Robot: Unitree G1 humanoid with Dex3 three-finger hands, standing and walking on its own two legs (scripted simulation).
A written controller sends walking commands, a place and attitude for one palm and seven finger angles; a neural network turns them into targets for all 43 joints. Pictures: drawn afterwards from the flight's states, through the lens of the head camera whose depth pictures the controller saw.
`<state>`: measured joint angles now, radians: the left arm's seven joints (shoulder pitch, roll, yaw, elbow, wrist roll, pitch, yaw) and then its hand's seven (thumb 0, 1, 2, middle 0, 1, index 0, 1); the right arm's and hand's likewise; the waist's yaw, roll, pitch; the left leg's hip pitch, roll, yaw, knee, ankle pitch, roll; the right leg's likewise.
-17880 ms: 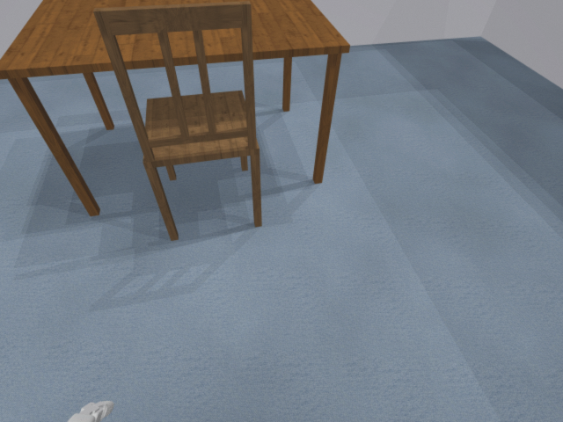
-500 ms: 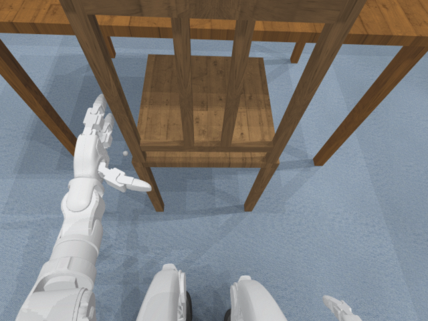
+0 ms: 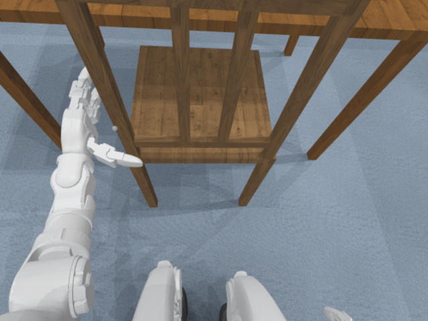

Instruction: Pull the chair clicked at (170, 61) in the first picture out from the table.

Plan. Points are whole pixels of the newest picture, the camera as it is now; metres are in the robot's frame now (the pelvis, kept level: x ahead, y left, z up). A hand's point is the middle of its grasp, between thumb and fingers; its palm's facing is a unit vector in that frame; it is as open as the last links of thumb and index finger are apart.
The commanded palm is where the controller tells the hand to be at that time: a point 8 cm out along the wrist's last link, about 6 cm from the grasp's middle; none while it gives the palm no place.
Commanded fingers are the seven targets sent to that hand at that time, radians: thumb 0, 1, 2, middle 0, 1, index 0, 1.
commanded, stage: push the fingers through the gap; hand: left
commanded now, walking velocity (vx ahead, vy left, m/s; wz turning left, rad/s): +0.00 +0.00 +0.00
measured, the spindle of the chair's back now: (183, 91) +0.52 +0.05 +0.06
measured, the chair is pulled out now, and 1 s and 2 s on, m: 0.00 0.00 0.01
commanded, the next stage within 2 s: hook a spindle and tug to test in 0.64 s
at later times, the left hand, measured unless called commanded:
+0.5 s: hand (119, 120) +0.48 +0.17 +0.02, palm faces +0.03 -1.00 -0.01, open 16.9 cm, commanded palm +0.46 +0.21 +0.03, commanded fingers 0.00 -0.50 0.30 -0.06 -0.08 -0.06 -0.08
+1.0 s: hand (118, 121) +0.47 +0.17 +0.03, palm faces +0.03 -1.00 -0.01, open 16.2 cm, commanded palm +0.45 +0.21 +0.03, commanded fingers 0.00 -0.50 0.30 -0.31 -0.85 -0.31 -0.85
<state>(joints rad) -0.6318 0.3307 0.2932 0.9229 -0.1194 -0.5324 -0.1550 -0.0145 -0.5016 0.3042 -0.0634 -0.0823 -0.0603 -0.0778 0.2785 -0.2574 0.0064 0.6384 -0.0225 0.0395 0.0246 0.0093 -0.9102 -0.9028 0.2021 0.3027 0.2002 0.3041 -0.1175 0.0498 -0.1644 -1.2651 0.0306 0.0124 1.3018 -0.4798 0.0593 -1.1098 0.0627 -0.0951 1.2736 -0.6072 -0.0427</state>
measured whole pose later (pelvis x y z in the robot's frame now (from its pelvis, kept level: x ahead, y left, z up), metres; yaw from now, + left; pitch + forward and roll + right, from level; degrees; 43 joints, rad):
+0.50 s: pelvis +0.00 +0.00 +0.00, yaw -1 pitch +27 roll -5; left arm -0.75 0.38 0.35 1.08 -0.09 -0.50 -0.16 -0.01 -0.50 0.30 -0.06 -0.08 -0.06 -0.08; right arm 0.33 -0.26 0.02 0.64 -0.03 0.10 0.04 0.01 -0.91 -0.90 0.20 0.30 0.20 0.30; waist -0.15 0.06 -0.16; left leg -1.30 0.04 0.02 1.31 -0.48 0.07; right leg -1.15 0.07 -0.09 1.27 -0.60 -0.04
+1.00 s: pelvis +0.00 +0.01 +0.00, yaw -1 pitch +26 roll -5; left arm -0.72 0.35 0.33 1.04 -0.09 -0.55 -0.14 -0.01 -0.50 0.30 -0.16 -0.38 -0.15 -0.37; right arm 0.29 -0.25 0.01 0.63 -0.04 0.08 0.04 0.01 -0.91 -0.90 0.20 0.30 0.20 0.30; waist -0.14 0.05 -0.16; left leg -1.29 0.03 0.01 1.31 -0.48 0.07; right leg -1.13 0.07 -0.09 1.27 -0.60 -0.03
